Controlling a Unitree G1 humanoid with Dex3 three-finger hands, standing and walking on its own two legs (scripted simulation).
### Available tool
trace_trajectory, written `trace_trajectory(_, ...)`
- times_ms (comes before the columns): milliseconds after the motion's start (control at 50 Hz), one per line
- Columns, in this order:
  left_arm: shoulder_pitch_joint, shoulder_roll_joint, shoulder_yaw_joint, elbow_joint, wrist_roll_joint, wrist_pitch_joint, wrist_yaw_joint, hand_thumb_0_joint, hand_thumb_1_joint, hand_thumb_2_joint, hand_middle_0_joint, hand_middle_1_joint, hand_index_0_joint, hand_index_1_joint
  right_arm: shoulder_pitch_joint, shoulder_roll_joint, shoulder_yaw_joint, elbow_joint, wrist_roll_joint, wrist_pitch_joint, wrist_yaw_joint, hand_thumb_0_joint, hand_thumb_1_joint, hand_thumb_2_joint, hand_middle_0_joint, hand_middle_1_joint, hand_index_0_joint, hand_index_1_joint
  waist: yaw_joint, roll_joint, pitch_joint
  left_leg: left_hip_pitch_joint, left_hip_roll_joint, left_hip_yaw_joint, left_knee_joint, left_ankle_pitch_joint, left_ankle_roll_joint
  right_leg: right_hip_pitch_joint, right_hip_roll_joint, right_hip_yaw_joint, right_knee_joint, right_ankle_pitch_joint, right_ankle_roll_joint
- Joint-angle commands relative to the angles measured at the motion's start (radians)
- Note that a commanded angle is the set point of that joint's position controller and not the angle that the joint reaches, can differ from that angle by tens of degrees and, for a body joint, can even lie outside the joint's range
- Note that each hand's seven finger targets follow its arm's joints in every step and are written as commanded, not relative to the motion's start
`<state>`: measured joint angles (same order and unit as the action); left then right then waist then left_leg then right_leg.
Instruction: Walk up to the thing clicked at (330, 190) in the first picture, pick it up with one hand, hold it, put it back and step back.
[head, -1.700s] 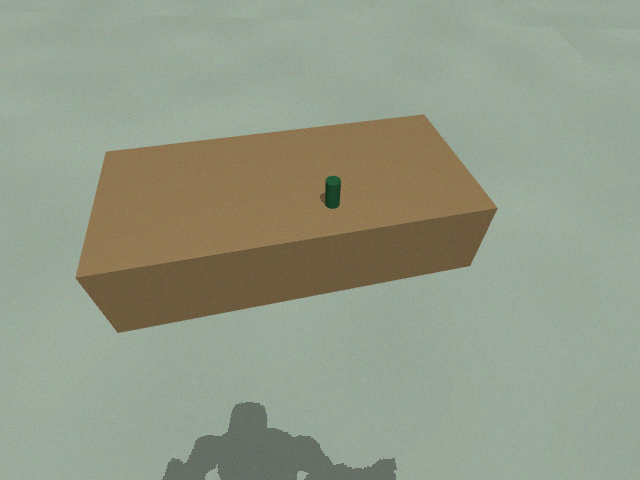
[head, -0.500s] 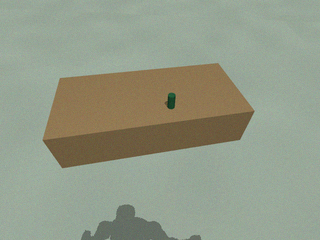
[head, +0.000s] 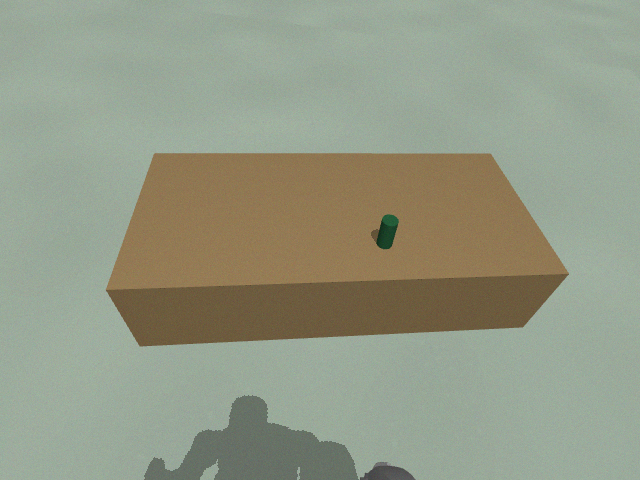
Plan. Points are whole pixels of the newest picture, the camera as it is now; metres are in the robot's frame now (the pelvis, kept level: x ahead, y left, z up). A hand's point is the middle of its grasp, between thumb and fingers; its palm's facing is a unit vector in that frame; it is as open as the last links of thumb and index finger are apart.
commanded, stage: walk up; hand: right
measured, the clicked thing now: (387, 232) +0.89 -0.24 -0.39
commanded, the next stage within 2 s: none
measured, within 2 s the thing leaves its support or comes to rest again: neither
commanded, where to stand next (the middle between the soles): +0.41 -0.08 m, yaw +6 degrees
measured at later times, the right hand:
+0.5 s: hand (515, 383) +0.30 -0.33 -0.13, palm faces -0.16 +0.90 -0.41, open 7.4 cm
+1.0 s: hand (516, 338) +0.41 -0.39 -0.17, palm faces -0.12 +0.92 -0.39, open 7.4 cm
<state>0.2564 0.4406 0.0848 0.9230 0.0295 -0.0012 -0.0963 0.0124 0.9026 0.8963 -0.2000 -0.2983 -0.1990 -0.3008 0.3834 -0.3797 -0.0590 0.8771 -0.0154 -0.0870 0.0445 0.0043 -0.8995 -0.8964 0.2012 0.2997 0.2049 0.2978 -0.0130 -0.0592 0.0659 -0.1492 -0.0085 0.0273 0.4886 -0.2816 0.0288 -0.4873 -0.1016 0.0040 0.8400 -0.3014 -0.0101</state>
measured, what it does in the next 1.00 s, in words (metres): walks ahead: right foot, then left foot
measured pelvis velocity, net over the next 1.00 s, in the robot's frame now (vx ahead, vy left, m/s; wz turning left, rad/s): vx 0.33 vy -0.11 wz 0.10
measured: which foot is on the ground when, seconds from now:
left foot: down 0.00-0.18, up 0.20-0.50, down 0.52-0.92, up 0.94-1.00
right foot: up 0.00-0.14, down 0.16-0.54, up 0.56-0.88, down 0.90-1.00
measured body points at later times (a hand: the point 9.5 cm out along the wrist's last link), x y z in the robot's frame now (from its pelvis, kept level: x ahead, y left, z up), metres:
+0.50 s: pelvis +0.20 -0.06 -0.01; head +0.21 -0.04 +0.44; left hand +0.20 +0.26 -0.13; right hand +0.31 -0.37 -0.10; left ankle +0.29 +0.06 -0.73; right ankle +0.18 -0.17 -0.74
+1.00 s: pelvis +0.33 -0.11 -0.02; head +0.35 -0.13 +0.42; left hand +0.38 +0.21 -0.12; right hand +0.41 -0.43 -0.15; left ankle +0.31 +0.04 -0.71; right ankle +0.41 -0.24 -0.74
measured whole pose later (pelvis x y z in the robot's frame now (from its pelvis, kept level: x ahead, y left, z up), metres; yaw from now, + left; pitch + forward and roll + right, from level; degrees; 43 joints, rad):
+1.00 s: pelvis +0.33 -0.11 -0.02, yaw +6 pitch -3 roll +0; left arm 0.23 0.39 0.04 0.88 0.02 -0.05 -0.03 0.01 0.90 0.90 -0.20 -0.30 -0.20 -0.30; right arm 0.30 -0.44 -0.04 0.87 0.00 -0.01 -0.01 0.01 -0.90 -0.90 0.20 0.30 0.20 0.30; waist 0.00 0.04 0.09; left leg -0.37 0.06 -0.02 0.91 -0.53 0.02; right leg -0.41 -0.06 -0.04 0.72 -0.26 0.00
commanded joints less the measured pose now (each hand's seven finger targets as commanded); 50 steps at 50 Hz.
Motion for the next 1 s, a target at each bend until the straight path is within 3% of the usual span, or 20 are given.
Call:
trace_trajectory(0,-0.087,0.165,0.054,-0.126,0.0,-0.034,-0.004,0.0,0.9,0.9,-0.2,-0.3,-0.2,-0.3,-0.013,-0.326,-0.09,-0.103,0.005,-0.033,-0.025,0.0,-0.9,-0.9,0.2,0.3,0.2,0.3,-0.008,0.181,0.061,-0.112,0.247,-0.237,-0.259,-0.18,0.174,0.016,-0.016,-0.005,-0.138,0.104,-0.007)
trace_trajectory(60,-0.08,0.152,0.059,-0.128,-0.002,-0.046,-0.003,0.0,0.9,0.9,-0.2,-0.3,-0.2,-0.3,-0.01,-0.312,-0.085,-0.114,0.003,-0.028,-0.027,0.0,-0.9,-0.9,0.2,0.3,0.2,0.3,0.003,0.166,0.031,-0.128,0.228,-0.182,-0.168,0.004,0.152,0.136,0.03,-0.064,-0.203,0.096,-0.017)
trace_trajectory(120,0.138,0.195,0.092,-0.082,0.003,-0.068,0.023,0.0,0.9,0.9,-0.2,-0.3,-0.2,-0.3,-0.01,-0.242,-0.055,-0.133,0.002,-0.018,-0.035,0.0,-0.9,-0.9,0.2,0.3,0.2,0.3,0.13,-0.011,-0.077,-0.253,0.132,-0.076,0.282,0.225,0.092,0.497,0.076,-0.056,-0.335,-0.003,-0.047)
trace_trajectory(140,0.238,0.282,0.116,-0.076,0.014,-0.082,0.037,0.0,0.9,0.9,-0.2,-0.3,-0.2,-0.3,0.021,-0.155,-0.028,-0.156,0.011,-0.02,-0.036,0.0,-0.9,-0.9,0.2,0.3,0.2,0.3,0.155,-0.28,-0.108,-0.428,0.006,-0.005,0.628,-0.006,0.035,0.594,-0.168,0.311,-0.496,-0.183,-0.102)
trace_trajectory(160,0.197,0.323,0.106,-0.101,-0.002,-0.08,0.041,0.0,0.9,0.9,-0.2,-0.3,-0.2,-0.3,0.005,-0.207,-0.037,-0.16,0.018,-0.014,-0.049,0.0,-0.9,-0.9,0.2,0.3,0.2,0.3,0.134,-0.246,-0.083,-0.564,-0.053,-0.04,0.726,-0.246,0.024,0.563,-0.329,0.624,-0.639,-0.289,-0.214)
trace_trajectory(180,0.14,0.301,0.1,-0.123,-0.015,-0.075,0.039,0.0,0.9,0.9,-0.2,-0.3,-0.2,-0.3,-0.018,-0.267,-0.053,-0.135,0.01,-0.012,-0.054,0.0,-0.9,-0.9,0.2,0.3,0.2,0.3,0.108,-0.092,-0.024,-0.518,0.026,-0.118,0.77,-0.221,0.026,0.422,-0.334,0.588,-0.617,-0.272,-0.264)
trace_trajectory(280,0.031,0.214,0.064,-0.168,-0.011,-0.08,0.044,0.0,0.9,0.9,-0.2,-0.3,-0.2,-0.3,0.04,-0.234,-0.052,-0.07,0.01,-0.005,-0.018,0.0,-0.9,-0.9,0.2,0.3,0.2,0.3,0.034,-0.112,0.039,-0.371,0.089,-0.053,0.508,-0.082,-0.007,0.222,-0.155,0.145,-0.589,-0.017,-0.223)
trace_trajectory(400,0.078,0.215,0.057,-0.21,-0.006,-0.075,0.039,0.0,0.9,0.9,-0.2,-0.3,-0.2,-0.3,-0.066,-0.194,-0.051,-0.115,0.002,-0.014,-0.01,0.0,-0.9,-0.9,0.2,0.3,0.2,0.3,0.07,-0.094,-0.015,-0.292,0.061,0.039,0.205,0.021,-0.018,0.278,-0.166,0.079,-0.518,0.119,-0.227)
trace_trajectory(460,0.041,0.205,0.041,-0.228,-0.012,-0.06,0.035,0.0,0.9,0.9,-0.2,-0.3,-0.2,-0.3,0.003,-0.205,-0.065,-0.09,0.004,-0.029,-0.018,0.0,-0.9,-0.9,0.2,0.3,0.2,0.3,0.001,-0.002,-0.05,-0.028,0.015,0.082,0.069,0.135,-0.005,0.143,-0.135,0.012,-0.371,0.071,-0.185)
trace_trajectory(480,0.047,0.171,0.023,-0.235,-0.009,-0.057,0.036,0.0,0.9,0.9,-0.2,-0.3,-0.2,-0.3,0.071,-0.233,-0.079,-0.069,0.0,-0.035,-0.029,0.0,-0.9,-0.9,0.2,0.3,0.2,0.3,-0.037,0.058,-0.09,0.124,0.008,0.056,0.06,0.097,0.012,0.064,-0.102,-0.017,-0.243,0.084,-0.158)
trace_trajectory(500,0.081,0.115,0.008,-0.241,-0.013,-0.057,0.037,0.0,0.9,0.9,-0.2,-0.3,-0.2,-0.3,0.151,-0.301,-0.098,-0.059,-0.01,-0.041,-0.041,0.0,-0.9,-0.9,0.2,0.3,0.2,0.3,-0.075,0.235,-0.142,0.246,0.131,-0.149,-0.057,-0.079,0.056,-0.037,-0.021,-0.081,0.026,0.029,-0.108)
trace_trajectory(520,0.117,0.083,0.008,-0.242,-0.019,-0.05,0.038,0.0,0.9,0.9,-0.2,-0.3,-0.2,-0.3,0.181,-0.392,-0.118,-0.092,-0.02,-0.045,-0.052,0.0,-0.9,-0.9,0.2,0.3,0.2,0.3,-0.069,0.333,-0.15,0.328,0.406,-0.651,-0.184,-0.24,0.152,-0.254,0.116,-0.06,0.251,-0.233,-0.049)
trace_trajectory(540,0.119,0.211,0.038,-0.216,-0.013,-0.036,0.055,0.0,0.9,0.9,-0.2,-0.3,-0.2,-0.3,0.133,-0.417,-0.123,-0.117,0.015,-0.039,-0.051,0.0,-0.9,-0.9,0.2,0.3,0.2,0.3,-0.065,0.184,-0.138,0.228,0.491,-0.768,-0.223,-0.294,0.257,-0.232,0.063,0.058,0.33,-0.266,-0.049)
trace_trajectory(620,0.144,0.201,0.041,-0.155,-0.017,-0.028,0.055,0.0,0.9,0.9,-0.2,-0.3,-0.2,-0.3,0.01,-0.311,-0.077,-0.129,0.018,-0.04,-0.059,0.0,-0.9,-0.9,0.2,0.3,0.2,0.3,0.011,0.156,0.013,-0.026,0.342,-0.331,-0.168,0.101,0.194,-0.142,-0.019,0.095,0.289,-0.092,-0.03)
trace_trajectory(680,0.142,0.167,0.039,-0.148,-0.013,-0.022,0.03,0.0,0.9,0.9,-0.2,-0.3,-0.2,-0.3,-0.01,-0.312,-0.073,-0.143,0.007,-0.041,-0.049,0.0,-0.9,-0.9,0.2,0.3,0.2,0.3,0.015,0.21,0.005,-0.102,0.28,-0.183,-0.177,0.109,0.193,-0.052,-0.018,0.023,0.147,-0.044,-0.005)
trace_trajectory(800,0.102,0.129,0.032,-0.117,-0.019,-0.035,0.048,0.0,0.9,0.9,-0.2,-0.3,-0.2,-0.3,-0.082,-0.3,-0.056,-0.145,0.004,-0.007,-0.043,0.0,-0.9,-0.9,0.2,0.3,0.2,0.3,0.028,0.252,-0.015,-0.25,0.236,-0.09,-0.056,0.168,0.165,0.18,0.047,-0.079,-0.125,0.071,0.001)
trace_trajectory(860,0.13,0.157,0.04,-0.076,-0.009,-0.055,0.073,0.0,0.9,0.9,-0.2,-0.3,-0.2,-0.3,-0.086,-0.228,-0.025,-0.136,0.014,0.024,-0.048,0.0,-0.9,-0.9,0.2,0.3,0.2,0.3,0.064,0.099,-0.073,-0.33,0.147,-0.027,0.186,0.018,0.083,0.368,0.087,-0.068,-0.298,0.098,-0.022)
trace_trajectory(900,0.084,0.269,0.05,-0.116,-0.002,-0.077,0.09,0.0,0.9,0.9,-0.2,-0.3,-0.2,-0.3,-0.024,-0.13,0.014,-0.133,0.016,0.042,-0.054,0.0,-0.9,-0.9,0.2,0.3,0.2,0.3,0.036,-0.152,-0.078,-0.432,0.021,-0.008,0.465,-0.283,-0.006,0.318,-0.289,0.482,-0.531,0.032,-0.166)
trace_trajectory(920,0.043,0.3,0.05,-0.113,-0.009,-0.069,0.091,0.0,0.9,0.9,-0.2,-0.3,-0.2,-0.3,-0.064,-0.223,-0.02,-0.107,0.016,0.048,-0.068,0.0,-0.9,-0.9,0.2,0.3,0.2,0.3,0.054,-0.118,-0.057,-0.383,0.051,-0.059,0.526,-0.335,-0.004,0.243,-0.327,0.511,-0.514,0.027,-0.265)
trace_trajectory(980,-0.016,0.242,0.029,-0.099,-0.01,-0.065,0.103,0.0,0.9,0.9,-0.2,-0.3,-0.2,-0.3,-0.041,-0.23,-0.021,-0.034,0.026,0.05,-0.066,0.0,-0.9,-0.9,0.2,0.3,0.2,0.3,0.027,-0.142,-0.075,-0.348,0.081,-0.07,0.439,-0.265,-0.001,0.253,-0.199,0.275,-0.419,0.142,-0.195)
